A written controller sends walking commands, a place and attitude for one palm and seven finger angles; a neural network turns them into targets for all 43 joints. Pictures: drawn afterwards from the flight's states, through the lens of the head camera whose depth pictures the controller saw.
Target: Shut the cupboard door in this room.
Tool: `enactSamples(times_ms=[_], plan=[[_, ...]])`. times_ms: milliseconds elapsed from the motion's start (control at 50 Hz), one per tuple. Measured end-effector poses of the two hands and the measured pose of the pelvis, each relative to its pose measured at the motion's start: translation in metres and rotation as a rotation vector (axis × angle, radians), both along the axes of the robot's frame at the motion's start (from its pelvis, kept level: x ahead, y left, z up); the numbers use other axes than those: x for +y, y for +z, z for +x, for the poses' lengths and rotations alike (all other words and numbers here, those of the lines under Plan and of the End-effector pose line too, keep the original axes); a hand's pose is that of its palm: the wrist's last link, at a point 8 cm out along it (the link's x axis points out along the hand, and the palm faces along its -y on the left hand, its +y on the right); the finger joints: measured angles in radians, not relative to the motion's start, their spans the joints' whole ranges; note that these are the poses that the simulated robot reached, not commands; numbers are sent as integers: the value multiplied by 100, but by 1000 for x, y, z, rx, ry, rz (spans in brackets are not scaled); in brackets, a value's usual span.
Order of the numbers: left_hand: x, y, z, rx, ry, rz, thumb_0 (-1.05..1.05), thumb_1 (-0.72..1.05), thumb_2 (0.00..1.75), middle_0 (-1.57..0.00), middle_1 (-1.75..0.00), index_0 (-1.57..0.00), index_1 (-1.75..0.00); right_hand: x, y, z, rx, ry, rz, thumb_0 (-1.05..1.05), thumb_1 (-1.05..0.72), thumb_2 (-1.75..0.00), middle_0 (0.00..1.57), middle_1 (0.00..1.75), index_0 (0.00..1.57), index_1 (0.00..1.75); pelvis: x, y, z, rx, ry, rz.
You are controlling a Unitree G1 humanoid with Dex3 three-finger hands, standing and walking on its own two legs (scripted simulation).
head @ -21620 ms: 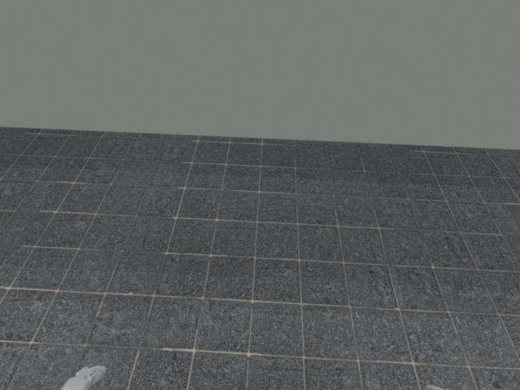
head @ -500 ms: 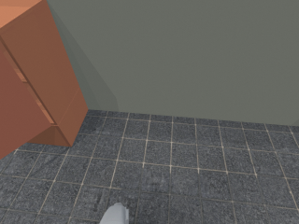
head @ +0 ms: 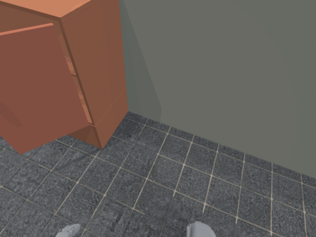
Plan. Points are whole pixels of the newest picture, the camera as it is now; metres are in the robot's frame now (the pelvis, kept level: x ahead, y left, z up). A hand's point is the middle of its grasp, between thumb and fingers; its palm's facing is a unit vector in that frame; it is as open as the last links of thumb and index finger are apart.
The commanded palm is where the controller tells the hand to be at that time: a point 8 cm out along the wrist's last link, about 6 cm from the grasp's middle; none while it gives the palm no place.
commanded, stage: turn to face it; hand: left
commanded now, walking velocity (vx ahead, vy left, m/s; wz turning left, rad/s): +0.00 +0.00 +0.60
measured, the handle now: out of the picture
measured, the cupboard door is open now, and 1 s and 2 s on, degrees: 56 56 56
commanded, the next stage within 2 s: take the last steps up to it in 0.90 s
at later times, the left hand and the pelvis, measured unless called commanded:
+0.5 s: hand out of the picture +0.07 +0.15 -0.14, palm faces +0.28 -0.92 -0.28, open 7.4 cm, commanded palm none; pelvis +0.03 -0.06 +0.00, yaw +18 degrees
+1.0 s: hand out of the picture -0.09 +0.21 -0.17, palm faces +0.54 -0.81 -0.24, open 7.4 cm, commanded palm none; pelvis -0.01 +0.00 +0.00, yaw +30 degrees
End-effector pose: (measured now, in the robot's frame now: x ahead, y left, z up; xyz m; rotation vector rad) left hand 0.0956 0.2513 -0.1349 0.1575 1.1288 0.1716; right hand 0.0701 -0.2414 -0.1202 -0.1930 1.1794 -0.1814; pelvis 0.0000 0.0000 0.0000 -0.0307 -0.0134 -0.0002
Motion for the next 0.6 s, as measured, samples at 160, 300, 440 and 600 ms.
enactSamples(times_ms=[160, 300, 440, 600], plan=[[-15, 15, 49, -76, 15, 24, 0, 91, 90, -20, -30, -20, -30, -23, -8, -14, 115, -17, 4, 1, -92, -90, 20, 30, 20, 30, -18, 0, 23, 18, 80, 12], [-44, 19, 48, -98, 62, 57, 0, 91, 90, -20, -30, -20, -30, -58, -30, -7, 195, 22, 22, 1, -91, -90, 20, 30, 20, 30, -49, -9, 33, 33, 165, 25], [-61, 26, -14, -12, 179, 72, 0, 90, 90, -20, -30, -20, -30, -76, -29, 43, 172, 143, 22, 1, -91, -90, 20, 30, 20, 30, -63, -1, 34, 14, 268, 52], [-62, 15, -103, 109, 353, 42, 0, 90, 90, -20, -30, -20, -30, -49, -19, 112, 100, 329, -5, 1, -91, -90, 20, 30, 19, 30, -58, 1, 26, 10, 375, 65]])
